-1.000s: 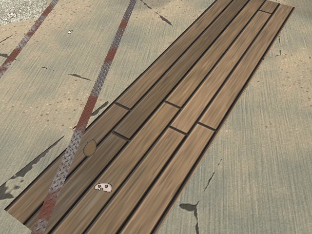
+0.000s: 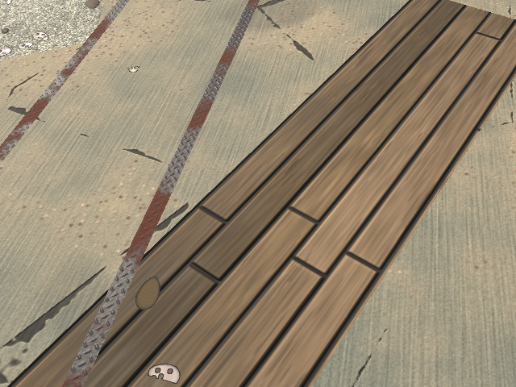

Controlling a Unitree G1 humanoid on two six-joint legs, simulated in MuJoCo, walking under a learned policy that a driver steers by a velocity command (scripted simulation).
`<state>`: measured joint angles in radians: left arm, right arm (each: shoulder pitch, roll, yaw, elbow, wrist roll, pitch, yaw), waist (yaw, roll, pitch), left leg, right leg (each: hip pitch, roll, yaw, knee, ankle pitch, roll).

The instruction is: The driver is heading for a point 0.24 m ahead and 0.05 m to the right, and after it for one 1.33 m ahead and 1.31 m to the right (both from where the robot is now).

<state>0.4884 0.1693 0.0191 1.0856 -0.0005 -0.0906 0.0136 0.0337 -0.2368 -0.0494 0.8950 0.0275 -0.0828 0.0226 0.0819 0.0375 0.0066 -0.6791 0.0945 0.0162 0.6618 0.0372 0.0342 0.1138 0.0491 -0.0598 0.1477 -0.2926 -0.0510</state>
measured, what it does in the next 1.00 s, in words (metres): walks ahead, turning right: left foot, then right foot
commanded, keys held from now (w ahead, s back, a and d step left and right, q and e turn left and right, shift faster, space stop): e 1.00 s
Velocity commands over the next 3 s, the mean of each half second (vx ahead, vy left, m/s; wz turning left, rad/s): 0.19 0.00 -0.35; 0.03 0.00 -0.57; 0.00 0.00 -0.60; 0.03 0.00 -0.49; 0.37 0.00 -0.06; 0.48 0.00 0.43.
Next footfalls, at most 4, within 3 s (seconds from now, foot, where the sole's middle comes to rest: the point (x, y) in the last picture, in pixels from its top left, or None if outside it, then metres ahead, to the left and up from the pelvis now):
0.12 left None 0.29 0.13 -0.78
0.58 right None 0.24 -0.12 -0.78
1.08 left None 0.34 0.08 -0.78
1.52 right None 0.16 -0.13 -0.78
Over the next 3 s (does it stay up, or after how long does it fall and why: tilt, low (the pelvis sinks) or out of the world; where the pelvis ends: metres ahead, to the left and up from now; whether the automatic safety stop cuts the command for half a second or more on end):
stays up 0.42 -0.43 -0.03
